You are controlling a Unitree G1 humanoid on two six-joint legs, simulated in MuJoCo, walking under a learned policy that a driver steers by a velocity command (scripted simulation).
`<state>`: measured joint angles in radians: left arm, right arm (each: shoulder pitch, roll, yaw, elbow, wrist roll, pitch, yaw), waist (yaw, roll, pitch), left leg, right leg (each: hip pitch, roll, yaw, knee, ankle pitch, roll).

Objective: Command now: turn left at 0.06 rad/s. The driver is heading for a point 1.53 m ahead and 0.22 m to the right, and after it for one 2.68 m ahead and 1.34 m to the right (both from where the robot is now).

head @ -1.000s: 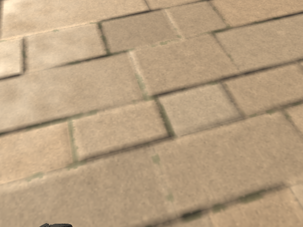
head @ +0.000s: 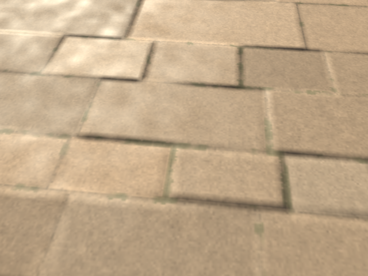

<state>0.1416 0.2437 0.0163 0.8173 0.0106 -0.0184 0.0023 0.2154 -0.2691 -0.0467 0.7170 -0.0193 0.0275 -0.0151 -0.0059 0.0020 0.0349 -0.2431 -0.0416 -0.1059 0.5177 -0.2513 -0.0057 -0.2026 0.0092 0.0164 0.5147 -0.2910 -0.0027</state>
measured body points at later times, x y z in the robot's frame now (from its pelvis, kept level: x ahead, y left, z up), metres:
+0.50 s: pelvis +0.01 +0.00 +0.00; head +0.01 -0.01 +0.45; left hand +0.09 +0.26 -0.13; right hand +0.10 -0.26 -0.13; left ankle +0.02 +0.12 -0.74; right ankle -0.01 -0.12 -0.74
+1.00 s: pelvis +0.04 +0.01 +0.00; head +0.03 +0.02 +0.45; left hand +0.04 +0.28 -0.15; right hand +0.10 -0.26 -0.13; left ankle +0.02 +0.12 -0.72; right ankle -0.01 -0.12 -0.74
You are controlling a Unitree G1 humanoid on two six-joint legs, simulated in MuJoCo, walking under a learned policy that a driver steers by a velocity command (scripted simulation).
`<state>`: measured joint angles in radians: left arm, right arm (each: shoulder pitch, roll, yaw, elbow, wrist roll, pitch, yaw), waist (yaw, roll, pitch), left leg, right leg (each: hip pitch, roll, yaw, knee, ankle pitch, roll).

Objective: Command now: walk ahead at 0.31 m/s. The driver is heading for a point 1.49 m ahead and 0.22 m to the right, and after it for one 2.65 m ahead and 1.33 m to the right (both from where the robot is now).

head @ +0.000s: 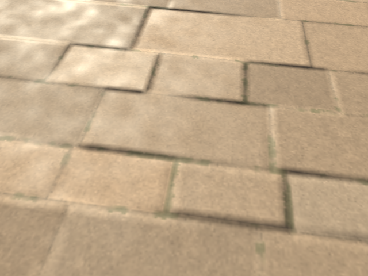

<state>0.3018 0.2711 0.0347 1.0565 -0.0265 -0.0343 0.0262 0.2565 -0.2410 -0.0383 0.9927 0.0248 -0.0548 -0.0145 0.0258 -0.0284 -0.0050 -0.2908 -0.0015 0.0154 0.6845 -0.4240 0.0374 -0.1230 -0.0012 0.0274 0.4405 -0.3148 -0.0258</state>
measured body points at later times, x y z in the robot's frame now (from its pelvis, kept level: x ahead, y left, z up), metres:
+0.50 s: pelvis +0.22 +0.00 -0.02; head +0.25 +0.01 +0.43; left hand +0.46 +0.22 -0.11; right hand +0.11 -0.25 -0.15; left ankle +0.01 +0.12 -0.74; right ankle +0.38 -0.10 -0.73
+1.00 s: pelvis +0.51 +0.00 +0.00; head +0.54 +0.00 +0.44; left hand +0.47 +0.27 -0.15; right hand +0.72 -0.23 -0.10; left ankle +0.70 +0.13 -0.71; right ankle +0.38 -0.10 -0.74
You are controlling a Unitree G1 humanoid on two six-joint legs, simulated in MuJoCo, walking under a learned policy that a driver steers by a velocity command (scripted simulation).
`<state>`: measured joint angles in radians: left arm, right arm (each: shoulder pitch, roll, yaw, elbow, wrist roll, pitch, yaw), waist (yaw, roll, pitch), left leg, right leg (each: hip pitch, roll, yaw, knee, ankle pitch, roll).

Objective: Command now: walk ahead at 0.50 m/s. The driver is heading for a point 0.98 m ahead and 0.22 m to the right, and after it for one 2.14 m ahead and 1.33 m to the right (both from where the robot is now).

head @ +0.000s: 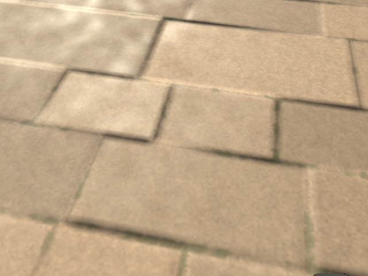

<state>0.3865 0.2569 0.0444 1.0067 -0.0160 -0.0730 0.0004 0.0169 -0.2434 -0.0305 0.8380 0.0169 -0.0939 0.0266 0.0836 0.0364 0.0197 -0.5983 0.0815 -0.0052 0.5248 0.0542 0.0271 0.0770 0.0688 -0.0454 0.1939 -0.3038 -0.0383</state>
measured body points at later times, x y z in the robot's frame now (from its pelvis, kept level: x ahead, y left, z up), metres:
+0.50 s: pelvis +0.29 +0.02 +0.01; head +0.31 +0.02 +0.45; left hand +0.48 +0.26 -0.10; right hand +0.27 -0.25 -0.13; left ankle +0.19 +0.12 -0.74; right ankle +0.47 -0.13 -0.69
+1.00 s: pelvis +0.58 -0.05 +0.01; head +0.60 -0.08 +0.46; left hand +0.69 +0.22 -0.11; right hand +0.72 -0.35 -0.08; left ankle +0.81 +0.05 -0.69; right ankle +0.49 -0.11 -0.74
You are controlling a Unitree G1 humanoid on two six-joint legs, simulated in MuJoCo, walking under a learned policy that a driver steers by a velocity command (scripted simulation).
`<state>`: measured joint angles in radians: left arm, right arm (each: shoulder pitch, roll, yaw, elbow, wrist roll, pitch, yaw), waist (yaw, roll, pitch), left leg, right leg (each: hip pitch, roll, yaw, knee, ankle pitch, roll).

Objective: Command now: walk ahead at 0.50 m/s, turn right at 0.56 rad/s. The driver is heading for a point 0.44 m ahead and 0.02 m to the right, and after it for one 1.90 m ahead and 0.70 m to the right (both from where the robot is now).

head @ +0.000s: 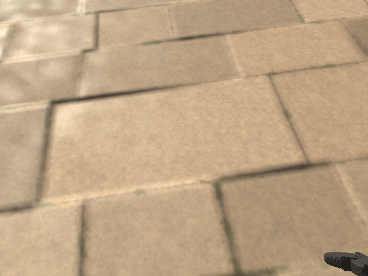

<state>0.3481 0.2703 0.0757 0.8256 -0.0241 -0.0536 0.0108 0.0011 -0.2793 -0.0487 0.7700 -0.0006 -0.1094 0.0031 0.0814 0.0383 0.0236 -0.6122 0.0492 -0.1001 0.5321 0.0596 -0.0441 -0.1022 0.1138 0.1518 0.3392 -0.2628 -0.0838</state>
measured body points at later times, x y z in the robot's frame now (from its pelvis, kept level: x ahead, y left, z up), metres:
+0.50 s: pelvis +0.27 +0.01 +0.00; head +0.30 -0.01 +0.44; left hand +0.54 +0.18 -0.09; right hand +0.20 -0.28 -0.13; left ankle +0.21 +0.14 -0.74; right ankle +0.38 -0.19 -0.70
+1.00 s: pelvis +0.52 -0.12 +0.00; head +0.54 -0.14 +0.45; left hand +0.66 +0.13 -0.12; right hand +0.60 -0.42 -0.10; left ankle +0.75 -0.04 -0.69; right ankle +0.41 -0.18 -0.74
